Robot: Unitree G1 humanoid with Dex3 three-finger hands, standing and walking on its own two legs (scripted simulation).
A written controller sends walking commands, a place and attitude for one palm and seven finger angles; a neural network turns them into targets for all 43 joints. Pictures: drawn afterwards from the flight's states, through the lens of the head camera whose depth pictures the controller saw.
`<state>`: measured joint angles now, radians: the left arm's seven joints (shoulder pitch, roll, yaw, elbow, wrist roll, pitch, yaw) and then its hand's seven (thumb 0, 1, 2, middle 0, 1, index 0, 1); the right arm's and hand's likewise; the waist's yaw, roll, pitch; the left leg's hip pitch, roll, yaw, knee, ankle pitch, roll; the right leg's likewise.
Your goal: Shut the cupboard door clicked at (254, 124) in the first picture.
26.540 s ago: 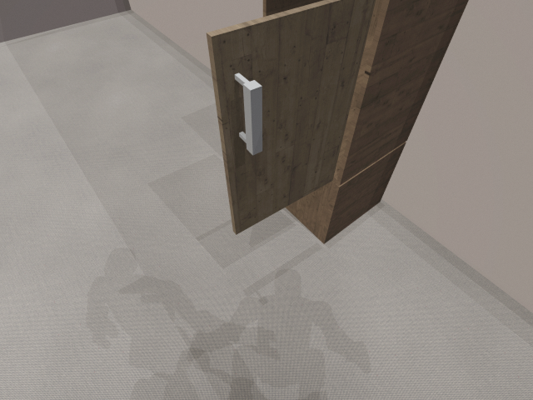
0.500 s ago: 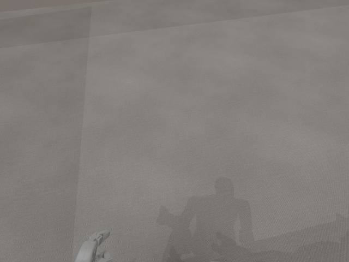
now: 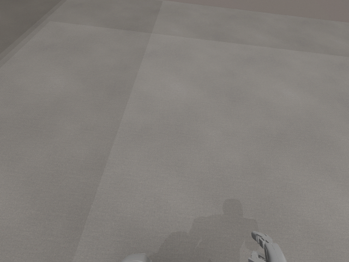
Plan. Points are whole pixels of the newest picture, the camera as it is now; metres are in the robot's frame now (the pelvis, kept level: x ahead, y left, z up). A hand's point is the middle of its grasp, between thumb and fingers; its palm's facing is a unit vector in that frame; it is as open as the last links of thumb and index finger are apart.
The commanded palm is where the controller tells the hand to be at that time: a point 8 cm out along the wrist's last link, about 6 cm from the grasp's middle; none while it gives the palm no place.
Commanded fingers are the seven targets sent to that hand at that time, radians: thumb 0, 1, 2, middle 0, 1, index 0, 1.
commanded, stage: turn to face it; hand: left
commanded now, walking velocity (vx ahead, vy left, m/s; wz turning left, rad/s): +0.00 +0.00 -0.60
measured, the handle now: out of the picture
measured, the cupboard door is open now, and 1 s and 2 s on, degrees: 58 58 58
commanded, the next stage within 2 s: none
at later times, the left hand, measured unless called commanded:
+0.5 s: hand out of the picture +0.11 +0.16 -0.15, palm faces -0.23 -0.94 -0.27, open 7.4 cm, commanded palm none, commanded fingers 0.00 0.90 0.90 -0.20 -0.30 -0.20 -0.30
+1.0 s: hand (146, 211) +0.26 +0.11 -0.14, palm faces -0.55 -0.80 -0.24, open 7.4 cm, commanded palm none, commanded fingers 0.00 0.90 0.90 -0.20 -0.30 -0.20 -0.30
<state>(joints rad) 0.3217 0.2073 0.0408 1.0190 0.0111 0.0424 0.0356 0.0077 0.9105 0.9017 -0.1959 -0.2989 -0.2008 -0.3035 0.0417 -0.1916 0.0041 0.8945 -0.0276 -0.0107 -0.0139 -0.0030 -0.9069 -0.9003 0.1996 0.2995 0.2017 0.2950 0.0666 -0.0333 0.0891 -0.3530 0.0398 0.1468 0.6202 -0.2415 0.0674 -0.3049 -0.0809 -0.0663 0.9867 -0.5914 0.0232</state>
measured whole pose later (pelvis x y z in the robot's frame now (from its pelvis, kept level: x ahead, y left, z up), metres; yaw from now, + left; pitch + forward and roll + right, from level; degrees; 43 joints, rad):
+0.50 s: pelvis +0.01 -0.03 +0.01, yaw -17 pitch +2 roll +1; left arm 0.26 0.20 0.08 0.92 0.03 0.05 0.01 0.01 0.90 0.90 -0.20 -0.30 -0.20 -0.30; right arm 0.18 -0.25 -0.08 0.93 -0.02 0.06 -0.02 0.00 -0.91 -0.90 0.20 0.30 0.20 0.30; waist 0.01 0.00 0.06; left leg -0.49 0.04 0.04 1.05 -0.39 -0.06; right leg -0.29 0.01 0.01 0.50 -0.24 -0.03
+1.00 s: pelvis +0.03 +0.00 +0.01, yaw -35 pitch +1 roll -2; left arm 0.10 0.26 0.09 0.86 0.02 0.09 -0.04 0.01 0.91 0.90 -0.20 -0.30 -0.20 -0.30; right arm 0.23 -0.20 -0.03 0.90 -0.03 0.02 -0.02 0.00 -0.90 -0.90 0.21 0.30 0.21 0.30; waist -0.01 0.02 0.10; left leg -0.21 0.14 0.20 0.53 -0.32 -0.02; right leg -0.37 -0.03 -0.06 0.81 -0.42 0.04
